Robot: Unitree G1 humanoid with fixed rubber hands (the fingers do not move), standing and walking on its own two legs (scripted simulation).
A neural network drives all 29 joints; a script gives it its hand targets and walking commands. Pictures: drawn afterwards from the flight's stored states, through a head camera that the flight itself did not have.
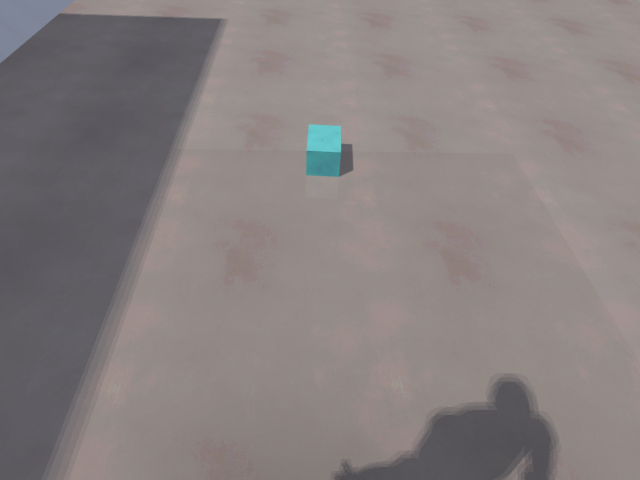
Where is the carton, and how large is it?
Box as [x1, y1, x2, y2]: [306, 124, 340, 176]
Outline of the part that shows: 309,124 306,154 306,174 338,176 340,159 340,126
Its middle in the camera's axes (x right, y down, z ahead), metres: +0.01 -0.45 +2.00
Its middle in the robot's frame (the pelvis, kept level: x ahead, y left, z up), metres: +1.74 -0.06 -0.71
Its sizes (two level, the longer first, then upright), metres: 0.232 0.166 0.149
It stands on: the floor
